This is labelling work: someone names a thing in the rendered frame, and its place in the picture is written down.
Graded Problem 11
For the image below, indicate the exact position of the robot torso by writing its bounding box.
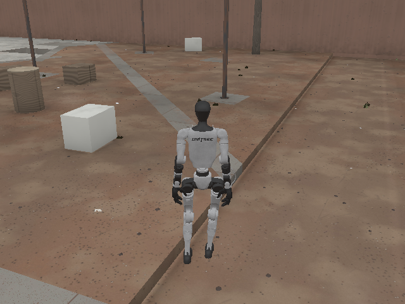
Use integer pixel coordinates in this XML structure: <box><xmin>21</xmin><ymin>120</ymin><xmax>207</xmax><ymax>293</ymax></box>
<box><xmin>188</xmin><ymin>125</ymin><xmax>217</xmax><ymax>190</ymax></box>

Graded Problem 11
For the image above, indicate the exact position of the robot right upper arm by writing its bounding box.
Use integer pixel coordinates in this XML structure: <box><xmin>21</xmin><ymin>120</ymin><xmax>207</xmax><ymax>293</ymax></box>
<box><xmin>216</xmin><ymin>128</ymin><xmax>228</xmax><ymax>164</ymax></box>

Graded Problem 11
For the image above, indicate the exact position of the robot right hand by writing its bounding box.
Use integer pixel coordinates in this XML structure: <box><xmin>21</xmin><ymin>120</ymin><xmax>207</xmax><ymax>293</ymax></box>
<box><xmin>217</xmin><ymin>188</ymin><xmax>232</xmax><ymax>206</ymax></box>

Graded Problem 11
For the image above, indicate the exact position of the robot left forearm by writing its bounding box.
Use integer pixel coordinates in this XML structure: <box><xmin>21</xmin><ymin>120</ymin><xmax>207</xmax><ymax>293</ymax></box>
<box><xmin>173</xmin><ymin>156</ymin><xmax>184</xmax><ymax>187</ymax></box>

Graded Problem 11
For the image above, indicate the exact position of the robot left hand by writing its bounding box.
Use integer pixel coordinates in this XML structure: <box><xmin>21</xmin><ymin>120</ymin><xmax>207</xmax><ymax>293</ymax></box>
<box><xmin>172</xmin><ymin>187</ymin><xmax>187</xmax><ymax>205</ymax></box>

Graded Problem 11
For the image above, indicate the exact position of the right robot foot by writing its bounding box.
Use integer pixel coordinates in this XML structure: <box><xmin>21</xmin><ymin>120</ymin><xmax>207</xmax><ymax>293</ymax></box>
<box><xmin>205</xmin><ymin>243</ymin><xmax>214</xmax><ymax>259</ymax></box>

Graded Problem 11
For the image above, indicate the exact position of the robot right forearm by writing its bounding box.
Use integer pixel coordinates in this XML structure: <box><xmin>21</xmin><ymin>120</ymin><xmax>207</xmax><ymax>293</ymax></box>
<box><xmin>221</xmin><ymin>156</ymin><xmax>232</xmax><ymax>189</ymax></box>

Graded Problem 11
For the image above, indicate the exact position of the robot left upper arm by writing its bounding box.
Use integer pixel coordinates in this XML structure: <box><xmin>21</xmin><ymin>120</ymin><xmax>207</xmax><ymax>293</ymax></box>
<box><xmin>177</xmin><ymin>128</ymin><xmax>189</xmax><ymax>164</ymax></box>

